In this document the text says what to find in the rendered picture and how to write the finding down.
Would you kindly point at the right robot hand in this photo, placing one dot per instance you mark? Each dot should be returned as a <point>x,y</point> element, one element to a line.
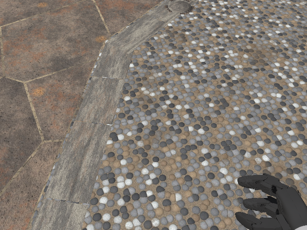
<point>288,211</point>

